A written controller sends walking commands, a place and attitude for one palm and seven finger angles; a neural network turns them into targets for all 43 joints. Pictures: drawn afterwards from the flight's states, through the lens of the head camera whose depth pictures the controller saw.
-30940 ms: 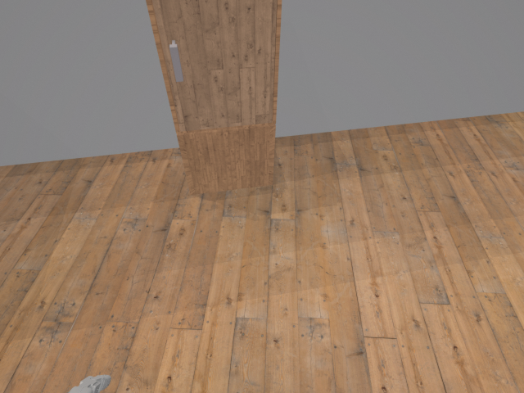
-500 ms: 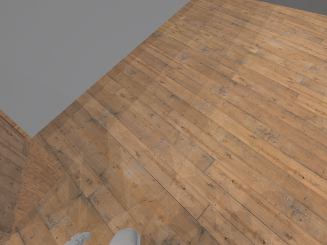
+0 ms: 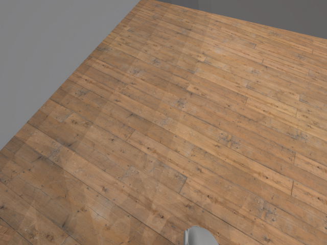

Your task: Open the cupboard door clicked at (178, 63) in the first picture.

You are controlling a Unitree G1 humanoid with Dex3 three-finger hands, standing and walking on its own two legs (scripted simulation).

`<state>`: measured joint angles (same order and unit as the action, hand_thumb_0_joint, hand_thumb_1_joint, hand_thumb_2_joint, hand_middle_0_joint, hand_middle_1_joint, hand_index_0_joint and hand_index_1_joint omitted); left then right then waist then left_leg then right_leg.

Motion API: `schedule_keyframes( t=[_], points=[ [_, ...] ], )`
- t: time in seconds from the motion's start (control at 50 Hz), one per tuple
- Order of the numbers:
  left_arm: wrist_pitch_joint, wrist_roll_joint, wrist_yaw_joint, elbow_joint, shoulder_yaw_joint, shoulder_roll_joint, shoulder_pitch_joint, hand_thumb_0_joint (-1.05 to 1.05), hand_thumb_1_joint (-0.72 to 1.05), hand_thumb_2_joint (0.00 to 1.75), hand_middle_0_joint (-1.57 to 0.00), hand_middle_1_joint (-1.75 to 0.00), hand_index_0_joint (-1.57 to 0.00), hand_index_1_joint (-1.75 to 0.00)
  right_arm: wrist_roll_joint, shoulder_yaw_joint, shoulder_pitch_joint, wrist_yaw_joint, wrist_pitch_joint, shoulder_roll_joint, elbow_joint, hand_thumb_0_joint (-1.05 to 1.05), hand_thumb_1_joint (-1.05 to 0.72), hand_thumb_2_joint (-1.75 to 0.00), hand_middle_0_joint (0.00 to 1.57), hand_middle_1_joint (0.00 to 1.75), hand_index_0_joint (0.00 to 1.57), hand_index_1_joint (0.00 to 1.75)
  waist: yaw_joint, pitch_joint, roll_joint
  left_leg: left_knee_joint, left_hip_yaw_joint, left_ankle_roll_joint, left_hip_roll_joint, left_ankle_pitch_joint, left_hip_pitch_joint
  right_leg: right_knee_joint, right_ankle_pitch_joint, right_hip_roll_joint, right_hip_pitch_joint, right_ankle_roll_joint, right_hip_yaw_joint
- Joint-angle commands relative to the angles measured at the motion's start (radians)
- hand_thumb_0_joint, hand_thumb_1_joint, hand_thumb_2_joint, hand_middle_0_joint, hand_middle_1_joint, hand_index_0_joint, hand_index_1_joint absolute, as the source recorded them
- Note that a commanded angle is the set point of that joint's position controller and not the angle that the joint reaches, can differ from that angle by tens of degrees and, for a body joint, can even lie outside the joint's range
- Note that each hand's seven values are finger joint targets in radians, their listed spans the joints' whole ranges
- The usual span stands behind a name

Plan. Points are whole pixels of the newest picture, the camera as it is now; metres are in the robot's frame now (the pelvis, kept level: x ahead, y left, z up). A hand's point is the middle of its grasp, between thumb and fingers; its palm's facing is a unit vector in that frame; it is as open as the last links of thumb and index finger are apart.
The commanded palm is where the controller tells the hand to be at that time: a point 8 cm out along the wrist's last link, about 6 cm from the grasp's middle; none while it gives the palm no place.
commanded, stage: walk to a spot facing it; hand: left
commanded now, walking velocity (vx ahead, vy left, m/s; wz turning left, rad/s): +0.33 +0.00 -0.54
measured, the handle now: out of the picture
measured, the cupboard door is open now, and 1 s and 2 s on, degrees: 43 43 43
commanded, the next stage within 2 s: turn to face it in 0.88 s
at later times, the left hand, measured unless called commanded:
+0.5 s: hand (138, 178) +0.33 +0.10 -0.17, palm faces -0.21 -0.95 -0.23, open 7.2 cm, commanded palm none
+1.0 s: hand (162, 126) +0.56 +0.04 -0.18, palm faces -0.29 -0.95 -0.13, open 7.3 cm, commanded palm none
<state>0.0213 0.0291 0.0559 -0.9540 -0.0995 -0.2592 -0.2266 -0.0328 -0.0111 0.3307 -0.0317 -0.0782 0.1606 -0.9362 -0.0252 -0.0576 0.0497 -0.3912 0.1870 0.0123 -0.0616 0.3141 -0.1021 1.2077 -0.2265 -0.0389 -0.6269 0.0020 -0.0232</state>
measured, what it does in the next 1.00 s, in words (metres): walks ahead, turning right: right foot, then left foot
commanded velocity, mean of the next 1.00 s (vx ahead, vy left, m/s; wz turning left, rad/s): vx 0.32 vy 0.00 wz -0.28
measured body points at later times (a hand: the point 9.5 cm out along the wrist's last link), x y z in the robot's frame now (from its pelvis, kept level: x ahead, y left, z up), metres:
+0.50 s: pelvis +0.23 -0.08 +0.00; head +0.28 -0.10 +0.44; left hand +0.34 +0.15 -0.15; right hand +0.22 -0.31 -0.16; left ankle +0.30 +0.10 -0.65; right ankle +0.19 -0.10 -0.74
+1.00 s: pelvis +0.50 -0.12 -0.01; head +0.54 -0.12 +0.44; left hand +0.58 +0.09 -0.17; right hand +0.45 -0.36 -0.15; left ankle +0.52 -0.04 -0.74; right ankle +0.43 -0.24 -0.65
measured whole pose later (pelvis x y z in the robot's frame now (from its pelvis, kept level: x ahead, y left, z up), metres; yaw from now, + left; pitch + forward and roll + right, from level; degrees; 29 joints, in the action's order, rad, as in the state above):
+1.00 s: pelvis +0.50 -0.12 -0.01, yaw -23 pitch +0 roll +0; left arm -0.02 0.03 0.02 -1.05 -0.06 -0.15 -0.30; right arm -0.03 -0.04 0.25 -0.04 -0.09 0.16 -1.02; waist -0.05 -0.06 0.04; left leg -0.45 0.20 0.06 -0.01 0.27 -0.20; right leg 1.23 -0.27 -0.07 -0.56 -0.01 0.00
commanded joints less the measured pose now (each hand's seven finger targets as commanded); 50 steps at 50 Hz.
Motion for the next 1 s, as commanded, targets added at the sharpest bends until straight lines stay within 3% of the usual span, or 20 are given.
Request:
schedule_keyframes(
  t=[0.0,0.1,0.16,0.2,0.22,0.24,0.26,0.3,0.38,0.52,0.64,0.68,0.72,0.74,0.76,0.78,0.82,0.86,0.92,0.98],
  points=[
    [-0.019,0.002,0.01,0.107,0.028,0.043,0.122,0.0,0.9,0.9,-0.2,-0.3,-0.2,-0.3,0.005,-0.035,0.154,-0.006,-0.011,0.147,-0.009,0.0,-0.9,-0.9,0.2,0.3,0.2,0.3,0.05,0.003,-0.178,0.129,-0.051,0.025,-0.226,-0.606,0.138,-0.151,0.075,-0.026,-0.126,-0.004,-0.047],
    [-0.023,-0.004,0.01,0.132,0.039,0.041,0.25,0.0,0.9,0.9,-0.2,-0.3,-0.2,-0.3,-0.002,-0.028,0.213,-0.008,-0.002,0.147,-0.053,0.0,-0.9,-0.9,0.2,0.3,0.2,0.3,0.074,-0.072,-0.192,0.123,0.019,0.038,-0.247,-0.772,0.137,-0.428,0.059,0.008,-0.015,-0.048,-0.127],
    [-0.027,-0.005,-0.001,0.103,0.027,0.009,0.143,0.0,0.9,0.9,-0.2,-0.3,-0.2,-0.3,0.0,-0.037,0.185,-0.008,0.002,0.19,-0.065,0.0,-0.9,-0.9,0.2,0.3,0.2,0.3,0.011,-0.003,-0.201,-0.03,0.047,0.048,-0.281,-1.077,0.153,-0.471,-0.031,0.065,0.174,-0.102,-0.152],
    [-0.044,-0.002,-0.012,0.04,0.01,-0.032,-0.078,0.0,0.9,0.9,-0.2,-0.3,-0.2,-0.3,0.009,-0.041,0.123,-0.005,0.002,0.215,-0.049,0.0,-0.9,-0.9,0.2,0.3,0.2,0.3,-0.102,0.101,-0.174,-0.315,0.071,0.02,-0.245,-1.102,0.057,-0.569,-0.021,0.102,0.492,-0.14,-0.162],
    [-0.053,0.003,-0.021,-0.003,-0.012,-0.103,-0.229,0.0,0.9,0.9,-0.2,-0.3,-0.2,-0.3,0.026,-0.04,0.092,0.007,0.0,0.203,-0.035,0.0,-0.9,-0.9,0.2,0.3,0.2,0.3,-0.175,0.194,-0.083,-0.569,0.095,-0.01,-0.187,-0.832,-0.14,-0.638,0.031,-0.002,0.773,-0.187,-0.035],
    [-0.062,-0.001,-0.04,-0.019,-0.037,-0.215,-0.318,0.0,0.9,0.9,-0.2,-0.3,-0.2,-0.3,0.045,-0.03,0.123,0.011,-0.001,0.114,-0.005,0.0,-0.9,-0.9,0.2,0.3,0.2,0.3,-0.176,0.321,0.186,-0.963,0.052,-0.065,0.023,0.208,-0.483,-0.747,0.148,-0.331,1.013,-0.329,0.554],
    [-0.056,-0.025,-0.054,-0.008,-0.039,-0.257,-0.271,0.0,0.9,0.9,-0.2,-0.3,-0.2,-0.3,0.042,-0.038,0.038,0.011,0.006,0.132,0.023,0.0,-0.9,-0.9,0.2,0.3,0.2,0.3,-0.151,0.278,0.163,-1.109,-0.134,-0.04,0.013,0.278,-0.599,-0.892,0.133,-0.39,0.942,-0.348,0.678],
    [-0.06,-0.028,-0.063,0.028,-0.011,-0.149,-0.098,0.0,0.9,0.9,-0.2,-0.3,-0.2,-0.3,0.027,-0.049,-0.023,0.013,0.013,0.116,0.023,0.0,-0.9,-0.9,0.2,0.3,0.2,0.3,-0.05,0.051,0.025,-1.04,-0.195,-0.046,-0.082,0.069,-0.595,-0.939,0.135,-0.316,0.614,-0.261,0.464],
    [-0.099,-0.017,-0.06,0.021,0.019,-0.067,-0.028,0.0,0.9,0.9,-0.2,-0.3,-0.2,-0.3,0.01,-0.041,0.088,0.022,0.053,0.055,-0.047,0.0,-0.9,-0.9,0.2,0.3,0.2,0.3,0.069,0.022,-0.008,-0.798,-0.17,-0.062,-0.094,-0.023,-0.422,-0.964,0.338,-0.173,0.386,-0.188,0.167],
    [-0.124,-0.024,-0.062,-0.068,0.029,-0.01,-0.191,0.0,0.9,0.9,-0.2,-0.3,-0.2,-0.3,0.016,-0.046,-0.14,0.035,0.044,0.058,0.018,0.0,-0.9,-0.9,0.2,0.3,0.2,0.3,0.012,0.031,0.047,-0.58,-0.137,-0.067,-0.056,-0.161,-0.601,-0.931,0.662,-0.113,0.628,-0.119,0.154],
    [-0.118,-0.015,-0.083,-0.118,0.042,-0.004,-0.287,0.0,0.9,0.9,-0.2,-0.3,-0.2,-0.3,0.022,-0.039,-0.34,0.048,0.031,0.056,0.061,0.0,-0.9,-0.9,0.2,0.3,0.2,0.3,-0.027,-0.034,0.066,-0.371,-0.085,-0.033,-0.002,-0.143,-0.573,-0.911,0.824,-0.143,0.736,-0.121,0.185],
    [-0.121,-0.015,-0.086,-0.119,0.039,-0.028,-0.275,0.0,0.9,0.9,-0.2,-0.3,-0.2,-0.3,0.019,-0.039,-0.321,0.045,0.024,0.061,0.054,0.0,-0.9,-0.9,0.2,0.3,0.2,0.3,0.003,-0.017,0.059,-0.282,-0.043,-0.006,0.054,-0.107,-0.44,-0.846,0.994,-0.152,0.725,-0.133,0.171],
    [-0.123,-0.017,-0.088,-0.127,0.035,-0.046,-0.258,0.0,0.9,0.9,-0.2,-0.3,-0.2,-0.3,0.011,-0.049,-0.151,0.029,0.017,0.092,-0.005,0.0,-0.9,-0.9,0.2,0.3,0.2,0.3,0.091,0.057,0.055,-0.184,-0.012,0.029,0.114,-0.144,-0.189,-0.666,1.12,-0.118,0.662,-0.101,0.133],
    [-0.124,-0.02,-0.087,-0.125,0.034,-0.045,-0.234,0.0,0.9,0.9,-0.2,-0.3,-0.2,-0.3,0.005,-0.063,0.002,0.023,0.016,0.138,-0.051,0.0,-0.9,-0.9,0.2,0.3,0.2,0.3,0.16,0.122,0.03,-0.156,-0.082,0.059,0.056,-0.235,0.068,-0.489,0.956,-0.101,0.497,-0.087,0.123],
    [-0.126,-0.034,-0.082,-0.104,0.036,-0.002,-0.256,0.0,0.9,0.9,-0.2,-0.3,-0.2,-0.3,-0.015,-0.088,0.144,0.012,0.011,0.235,-0.076,0.0,-0.9,-0.9,0.2,0.3,0.2,0.3,0.199,0.24,-0.132,-0.153,-0.437,0.173,-0.209,-0.322,0.319,-0.195,0.508,0.005,0.237,-0.053,0.069],
    [-0.131,-0.044,-0.073,-0.084,0.051,0.036,-0.283,0.0,0.9,0.9,-0.2,-0.3,-0.2,-0.3,-0.01,-0.09,0.213,0.008,0.013,0.278,-0.082,0.0,-0.9,-0.9,0.2,0.3,0.2,0.3,0.169,0.349,-0.255,-0.005,-0.72,0.283,-0.441,-0.438,0.411,0.153,-0.261,0.105,0.116,-0.056,0.041],
    [-0.115,-0.015,-0.074,-0.066,0.04,0.022,-0.179,0.0,0.9,0.9,-0.2,-0.3,-0.2,-0.3,0.008,-0.07,0.043,0.009,0.013,0.202,-0.046,0.0,-0.9,-0.9,0.2,0.3,0.2,0.3,0.092,0.085,-0.095,0.124,-0.608,0.245,-0.398,-0.174,0.064,0.241,-0.206,0.002,0.015,-0.055,0.084],
    [-0.079,0.001,-0.049,-0.068,0.034,0.052,-0.155,0.0,0.9,0.9,-0.2,-0.3,-0.2,-0.3,0.006,-0.041,-0.027,0.004,-0.002,0.096,-0.034,0.0,-0.9,-0.9,0.2,0.3,0.2,0.3,0.035,-0.072,-0.135,0.188,-0.405,0.15,-0.313,-0.146,-0.167,0.179,-0.085,-0.054,0.041,-0.032,0.076],
    [-0.044,0.002,-0.038,-0.059,0.033,0.098,-0.176,0.0,0.9,0.9,-0.2,-0.3,-0.2,-0.3,0.009,-0.035,0.002,-0.005,-0.024,0.096,-0.057,0.0,-0.9,-0.9,0.2,0.3,0.2,0.3,-0.003,0.006,-0.131,0.148,-0.167,0.121,-0.253,-0.519,-0.099,0.054,-0.048,-0.061,0.046,-0.005,0.04],
    [-0.038,0.003,-0.035,-0.045,0.035,0.111,-0.125,0.0,0.9,0.9,-0.2,-0.3,-0.2,-0.3,0.012,-0.037,0.044,-0.003,-0.02,0.096,-0.077,0.0,-0.9,-0.9,0.2,0.3,0.2,0.3,0.001,0.033,-0.156,0.126,-0.058,0.104,-0.191,-0.706,-0.077,-0.148,0.026,-0.055,0.075,0.001,-0.012]
  ],
)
